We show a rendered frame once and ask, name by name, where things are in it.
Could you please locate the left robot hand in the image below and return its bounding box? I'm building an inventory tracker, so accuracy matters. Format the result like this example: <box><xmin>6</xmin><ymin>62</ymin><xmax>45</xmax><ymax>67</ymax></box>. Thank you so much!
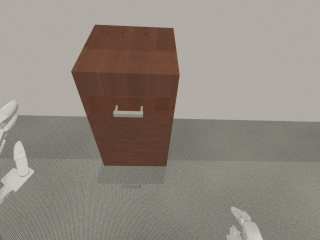
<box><xmin>0</xmin><ymin>99</ymin><xmax>34</xmax><ymax>205</ymax></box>

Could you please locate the drawer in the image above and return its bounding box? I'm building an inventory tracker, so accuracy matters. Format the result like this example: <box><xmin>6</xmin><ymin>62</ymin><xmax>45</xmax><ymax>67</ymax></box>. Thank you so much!
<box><xmin>85</xmin><ymin>95</ymin><xmax>171</xmax><ymax>116</ymax></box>

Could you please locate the handle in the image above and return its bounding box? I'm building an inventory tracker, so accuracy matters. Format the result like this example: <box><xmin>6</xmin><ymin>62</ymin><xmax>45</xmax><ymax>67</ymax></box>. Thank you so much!
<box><xmin>113</xmin><ymin>105</ymin><xmax>143</xmax><ymax>118</ymax></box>

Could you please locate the cabinet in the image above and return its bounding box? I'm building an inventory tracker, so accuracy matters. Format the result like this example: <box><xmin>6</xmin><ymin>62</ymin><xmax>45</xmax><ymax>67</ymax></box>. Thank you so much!
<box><xmin>71</xmin><ymin>24</ymin><xmax>180</xmax><ymax>167</ymax></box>

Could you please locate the right robot hand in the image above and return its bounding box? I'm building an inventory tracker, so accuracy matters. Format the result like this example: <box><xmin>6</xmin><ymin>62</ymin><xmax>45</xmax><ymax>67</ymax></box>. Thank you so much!
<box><xmin>226</xmin><ymin>206</ymin><xmax>263</xmax><ymax>240</ymax></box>

